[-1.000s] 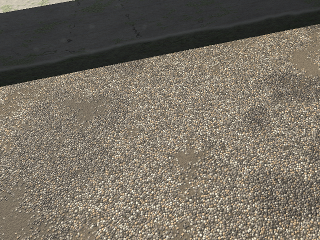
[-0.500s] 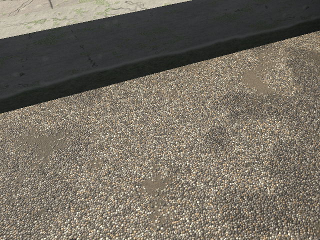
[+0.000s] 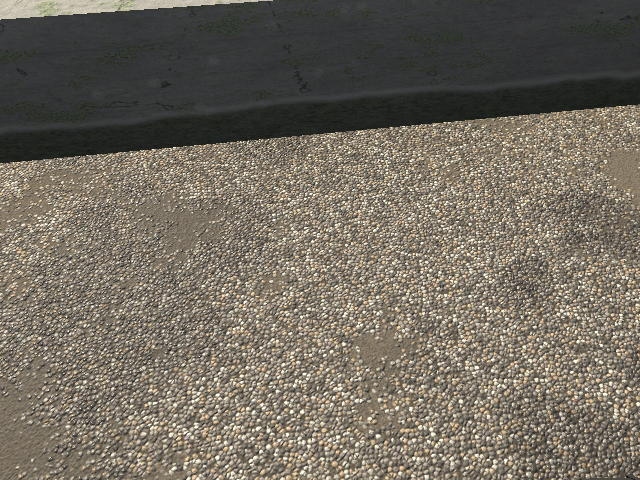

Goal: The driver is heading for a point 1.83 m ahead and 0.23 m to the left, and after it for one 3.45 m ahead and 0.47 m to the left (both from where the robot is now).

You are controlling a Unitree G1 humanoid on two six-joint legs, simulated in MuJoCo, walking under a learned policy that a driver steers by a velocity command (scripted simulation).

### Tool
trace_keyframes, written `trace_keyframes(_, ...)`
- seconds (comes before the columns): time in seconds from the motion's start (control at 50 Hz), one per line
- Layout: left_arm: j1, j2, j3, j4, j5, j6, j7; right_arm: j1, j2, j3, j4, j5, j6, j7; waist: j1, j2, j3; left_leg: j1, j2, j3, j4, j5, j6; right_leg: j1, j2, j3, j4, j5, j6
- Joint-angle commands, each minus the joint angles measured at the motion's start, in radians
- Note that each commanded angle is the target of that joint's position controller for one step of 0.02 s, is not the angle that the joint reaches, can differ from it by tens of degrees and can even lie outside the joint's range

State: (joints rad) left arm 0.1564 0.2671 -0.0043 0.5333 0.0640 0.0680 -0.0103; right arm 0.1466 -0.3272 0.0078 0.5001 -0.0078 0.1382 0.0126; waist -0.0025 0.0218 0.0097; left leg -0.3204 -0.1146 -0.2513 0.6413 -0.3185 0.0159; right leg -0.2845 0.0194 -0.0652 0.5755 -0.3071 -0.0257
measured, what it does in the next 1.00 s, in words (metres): steps on the spot, turning left: left foot, then right foot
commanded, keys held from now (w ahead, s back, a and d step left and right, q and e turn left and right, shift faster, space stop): q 0.52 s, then no key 0.48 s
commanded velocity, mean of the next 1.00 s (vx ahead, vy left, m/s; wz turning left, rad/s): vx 0.00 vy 0.00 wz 0.42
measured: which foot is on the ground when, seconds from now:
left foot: down 0.00-0.10, up 0.12-0.32, down 0.34-1.00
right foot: down 0.00-0.34, up 0.36-0.80, down 0.82-1.00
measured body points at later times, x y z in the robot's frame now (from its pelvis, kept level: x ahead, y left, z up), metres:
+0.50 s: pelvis -0.02 +0.03 +0.00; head +0.02 +0.08 +0.44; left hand +0.06 +0.35 -0.12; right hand +0.17 -0.19 -0.08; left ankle -0.02 +0.13 -0.73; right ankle -0.02 -0.13 -0.61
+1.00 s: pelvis +0.00 -0.02 +0.02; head +0.00 -0.03 +0.47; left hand +0.03 +0.23 -0.09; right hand +0.22 -0.16 -0.10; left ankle -0.02 +0.13 -0.73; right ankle +0.03 -0.11 -0.73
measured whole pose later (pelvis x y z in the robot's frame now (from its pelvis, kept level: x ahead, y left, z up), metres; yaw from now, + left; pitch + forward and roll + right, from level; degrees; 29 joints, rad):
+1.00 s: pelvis +0.00 -0.02 +0.02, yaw +26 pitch -1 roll -1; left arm 0.21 0.18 -0.08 0.69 0.03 0.05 -0.03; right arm 0.23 -0.20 0.06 0.63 -0.04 0.08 0.00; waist -0.02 0.03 -0.01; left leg -0.24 -0.03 -0.21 0.39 -0.13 -0.03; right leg -0.14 0.06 0.02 0.37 -0.22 -0.04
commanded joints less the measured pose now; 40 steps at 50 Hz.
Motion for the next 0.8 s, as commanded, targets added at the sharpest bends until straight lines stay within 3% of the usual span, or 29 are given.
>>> trace_keyframes(0.02, -0.013, 0.108, 0.044, -0.060, -0.002, -0.016, 0.004, -0.022, -0.121, -0.045, -0.092, 0.005, -0.014, -0.009, 0.001, 0.000, -0.088, -0.187, 0.094, -0.145, -0.085, 0.061, 0.082, 0.209, -0.110, 0.093, -0.032, 0.276, -0.094)
trace_keyframes(0.1, 0.022, 0.128, 0.059, -0.025, -0.011, -0.007, 0.015, 0.023, -0.101, -0.050, -0.094, 0.006, -0.012, -0.012, -0.001, -0.054, -0.105, -0.281, 0.049, -0.055, 0.048, -0.020, 0.029, 0.257, -0.223, 0.140, -0.058, 0.344, -0.165)
trace_keyframes(0.14, 0.041, 0.149, 0.073, -0.002, -0.014, -0.001, 0.028, 0.035, -0.080, -0.052, -0.090, 0.000, -0.019, -0.004, 0.010, -0.122, -0.109, -0.254, 0.026, 0.042, 0.215, -0.165, 0.006, 0.189, -0.333, 0.227, -0.098, 0.368, -0.240)
trace_keyframes(0.16, 0.038, 0.162, 0.078, 0.002, -0.016, 0.001, 0.035, 0.040, -0.088, -0.058, -0.091, 0.005, -0.021, -0.001, 0.015, -0.136, -0.095, -0.258, 0.043, 0.072, 0.322, -0.259, -0.006, 0.142, -0.388, 0.257, -0.125, 0.380, -0.274)
trace_keyframes(0.2, 0.000, 0.170, 0.079, 0.001, -0.020, 0.007, 0.072, 0.032, -0.080, -0.068, -0.084, 0.027, -0.023, -0.014, 0.006, -0.114, -0.031, -0.254, 0.088, 0.127, 0.548, -0.317, -0.041, 0.013, -0.440, 0.245, -0.195, 0.297, -0.285)
trace_keyframes(0.22, -0.057, 0.167, 0.071, 0.004, -0.026, -0.009, 0.075, 0.029, -0.061, -0.064, -0.096, 0.045, -0.005, -0.016, -0.031, -0.175, 0.024, -0.289, 0.148, 0.125, 0.514, -0.315, -0.062, 0.007, -0.428, 0.201, -0.222, 0.248, -0.239)
trace_keyframes(0.26, -0.058, 0.172, 0.082, 0.032, -0.047, -0.014, 0.073, 0.042, -0.025, -0.050, -0.087, 0.042, 0.000, -0.013, -0.017, -0.123, 0.035, -0.242, 0.195, 0.146, 0.313, -0.304, -0.032, 0.012, -0.372, 0.119, -0.191, 0.172, -0.169)
trace_keyframes(0.28, -0.035, 0.178, 0.089, 0.047, -0.047, -0.006, 0.071, 0.053, -0.021, -0.051, -0.071, 0.044, -0.008, -0.007, 0.000, -0.089, -0.012, -0.161, 0.174, 0.198, 0.224, -0.236, -0.010, 0.020, -0.340, 0.069, -0.144, 0.156, -0.148)
trace_keyframes(0.3, -0.039, 0.183, 0.088, 0.065, -0.044, -0.004, 0.067, 0.082, -0.013, -0.056, -0.055, 0.050, -0.016, -0.004, -0.011, -0.075, -0.045, -0.077, 0.135, 0.264, 0.112, -0.131, 0.016, 0.020, -0.314, 0.020, -0.104, 0.105, -0.131)
trace_keyframes(0.32, -0.029, 0.184, 0.087, 0.096, -0.063, 0.005, 0.068, 0.131, -0.015, -0.061, -0.036, 0.048, -0.014, -0.010, -0.029, -0.071, -0.053, -0.020, 0.098, 0.315, -0.028, -0.044, 0.047, 0.043, -0.282, -0.030, -0.052, 0.081, -0.117)
trace_keyframes(0.34, -0.017, 0.161, 0.080, 0.108, -0.061, 0.008, 0.064, 0.205, -0.048, -0.072, -0.019, 0.019, -0.015, -0.016, -0.039, -0.005, -0.074, 0.100, 0.094, 0.249, -0.040, 0.126, 0.090, -0.030, -0.248, -0.052, 0.096, 0.082, -0.097)
trace_keyframes(0.36, -0.052, 0.132, 0.067, 0.067, -0.042, 0.013, 0.060, 0.242, -0.186, -0.108, -0.045, 0.008, -0.021, -0.028, -0.054, 0.292, -0.069, 0.169, 0.304, -0.240, -0.215, 0.385, 0.262, -0.280, -0.062, -0.146, 0.457, -0.261, 0.016)
trace_keyframes(0.38, -0.164, 0.151, 0.068, 0.032, -0.052, -0.001, 0.054, 0.267, -0.204, -0.104, -0.061, -0.025, -0.046, -0.012, -0.108, 0.261, -0.102, 0.165, 0.411, -0.537, -0.331, 0.307, 0.399, -0.435, 0.056, 0.080, 0.736, -0.419, 0.048)
trace_keyframes(0.4, -0.161, 0.166, 0.083, 0.038, -0.075, -0.016, 0.046, 0.214, -0.184, -0.096, -0.048, -0.029, -0.067, -0.011, -0.061, 0.157, -0.091, 0.149, 0.414, -0.439, -0.312, 0.274, 0.395, -0.499, 0.050, 0.189, 0.839, -0.334, 0.056)
trace_keyframes(0.42, -0.111, 0.174, 0.088, 0.063, -0.066, -0.020, 0.050, 0.150, -0.158, -0.090, -0.049, -0.015, -0.075, -0.022, -0.018, 0.108, -0.071, 0.110, 0.374, -0.319, -0.271, 0.329, 0.348, -0.488, 0.042, 0.195, 0.877, -0.247, 0.064)
trace_keyframes(0.44, -0.066, 0.180, 0.094, 0.090, -0.046, -0.020, 0.062, 0.101, -0.130, -0.081, -0.053, 0.004, -0.071, -0.038, 0.004, 0.069, -0.074, 0.101, 0.345, -0.243, -0.238, 0.398, 0.306, -0.474, 0.031, 0.202, 0.876, -0.176, 0.068)
trace_keyframes(0.46, -0.045, 0.185, 0.092, 0.093, -0.023, -0.009, 0.058, 0.082, -0.097, -0.065, -0.051, 0.009, -0.069, -0.033, 0.022, 0.052, -0.097, 0.124, 0.340, -0.212, -0.167, 0.538, 0.291, -0.455, 0.018, 0.228, 0.866, -0.154, 0.075)
trace_keyframes(0.48, -0.039, 0.170, 0.088, 0.093, -0.018, -0.001, 0.058, 0.079, -0.083, -0.057, -0.054, 0.008, -0.069, -0.029, 0.028, 0.052, -0.121, 0.112, 0.320, -0.180, -0.156, 0.591, 0.279, -0.406, 0.020, 0.216, 0.854, -0.139, 0.079)
trace_keyframes(0.52, -0.059, 0.140, 0.077, 0.078, -0.023, 0.009, 0.056, 0.117, -0.083, -0.057, -0.040, 0.002, -0.074, -0.027, 0.018, 0.049, -0.152, 0.151, 0.303, -0.184, -0.160, 0.599, 0.277, -0.368, 0.042, 0.201, 0.792, -0.126, 0.091)
trace_keyframes(0.56, -0.099, 0.120, 0.065, 0.067, -0.046, 0.002, 0.073, 0.125, -0.092, -0.058, -0.031, 0.003, -0.062, -0.062, -0.008, 0.064, -0.141, 0.185, 0.282, -0.178, -0.201, 0.481, 0.259, -0.379, 0.057, 0.183, 0.689, -0.110, 0.090)
trace_keyframes(0.62, -0.100, 0.094, 0.044, 0.063, -0.044, -0.009, 0.059, 0.123, -0.080, -0.052, -0.024, -0.007, -0.043, -0.077, -0.020, 0.098, -0.148, 0.217, 0.263, -0.159, -0.186, 0.457, 0.228, -0.335, 0.039, 0.171, 0.485, -0.123, 0.080)
trace_keyframes(0.68, -0.107, 0.073, 0.026, 0.055, -0.040, -0.010, 0.038, 0.110, -0.077, -0.047, -0.023, -0.011, -0.030, -0.070, -0.038, 0.137, -0.129, 0.153, 0.261, -0.187, -0.215, 0.330, 0.226, -0.235, 0.030, 0.149, 0.307, -0.148, 0.059)
trace_keyframes(0.74, -0.059, 0.055, 0.010, 0.060, -0.026, -0.010, 0.016, 0.059, -0.051, -0.035, -0.025, -0.009, -0.030, -0.048, -0.028, 0.173, -0.112, 0.038, 0.227, -0.188, -0.260, 0.177, 0.217, -0.072, 0.040, 0.102, 0.182, -0.129, 0.034)
trace_keyframes(0.76, -0.047, 0.031, -0.005, 0.049, -0.014, -0.014, -0.007, 0.024, -0.003, -0.015, -0.032, -0.013, -0.039, -0.029, -0.004, 0.165, -0.112, 0.022, 0.235, -0.200, -0.235, 0.174, 0.208, -0.018, 0.004, 0.132, 0.099, -0.146, 0.025)
trace_keyframes(0.78, -0.013, 0.008, -0.015, 0.055, -0.006, -0.020, -0.020, 0.001, 0.016, -0.007, -0.028, -0.008, -0.044, -0.019, 0.022, 0.146, -0.123, -0.021, 0.223, -0.192, -0.243, 0.141, 0.186, 0.093, -0.005, 0.121, -0.027, -0.041, 0.003)
trace_keyframes(0.8, -0.010, 0.017, -0.020, 0.049, 0.004, -0.021, -0.026, 0.022, 0.023, -0.003, -0.011, -0.001, -0.052, -0.014, 0.016, 0.107, -0.111, -0.057, 0.198, -0.174, -0.235, 0.093, 0.144, 0.172, -0.039, 0.147, -0.119, 0.072, -0.031)
Velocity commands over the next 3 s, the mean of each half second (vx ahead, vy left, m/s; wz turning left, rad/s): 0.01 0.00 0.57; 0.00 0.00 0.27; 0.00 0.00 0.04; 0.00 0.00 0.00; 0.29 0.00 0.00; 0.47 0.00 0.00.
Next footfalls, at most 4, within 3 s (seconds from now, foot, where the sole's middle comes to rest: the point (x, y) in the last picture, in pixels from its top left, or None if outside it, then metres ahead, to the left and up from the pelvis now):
0.34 left None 0.02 0.15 -0.76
0.82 right None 0.06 -0.10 -0.76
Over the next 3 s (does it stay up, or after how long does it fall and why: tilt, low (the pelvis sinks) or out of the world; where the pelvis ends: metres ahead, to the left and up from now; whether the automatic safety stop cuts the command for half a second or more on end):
stays up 0.02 0.01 0.02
